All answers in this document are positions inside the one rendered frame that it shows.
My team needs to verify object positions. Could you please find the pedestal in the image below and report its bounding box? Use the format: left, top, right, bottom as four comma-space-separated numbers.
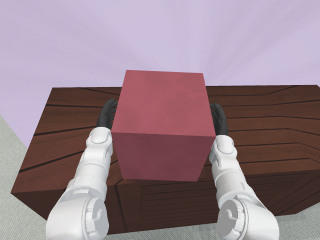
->
10, 85, 320, 235

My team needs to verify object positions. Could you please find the robot left hand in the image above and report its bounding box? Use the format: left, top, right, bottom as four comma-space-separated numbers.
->
95, 98, 118, 129

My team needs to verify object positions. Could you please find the robot right hand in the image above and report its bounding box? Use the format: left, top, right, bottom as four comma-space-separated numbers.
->
209, 102, 229, 137

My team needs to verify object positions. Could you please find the left robot forearm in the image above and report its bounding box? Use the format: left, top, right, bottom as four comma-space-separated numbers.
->
46, 127, 113, 238

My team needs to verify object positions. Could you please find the left robot upper arm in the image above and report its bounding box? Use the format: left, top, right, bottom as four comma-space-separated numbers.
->
46, 196, 109, 240

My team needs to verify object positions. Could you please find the right robot forearm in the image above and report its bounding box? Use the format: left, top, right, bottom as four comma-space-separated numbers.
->
209, 135, 280, 240

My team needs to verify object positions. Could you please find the carton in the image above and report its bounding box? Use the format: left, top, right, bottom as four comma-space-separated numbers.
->
111, 70, 216, 182

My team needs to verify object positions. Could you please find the right robot upper arm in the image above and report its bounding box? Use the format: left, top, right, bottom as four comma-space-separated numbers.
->
216, 198, 279, 240

